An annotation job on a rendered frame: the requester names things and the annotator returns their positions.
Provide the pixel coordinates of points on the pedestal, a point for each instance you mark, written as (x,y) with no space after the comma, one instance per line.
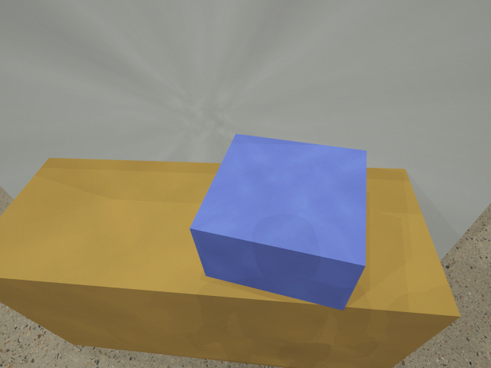
(99,252)

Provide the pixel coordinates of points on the carton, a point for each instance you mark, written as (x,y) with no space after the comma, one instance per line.
(286,217)

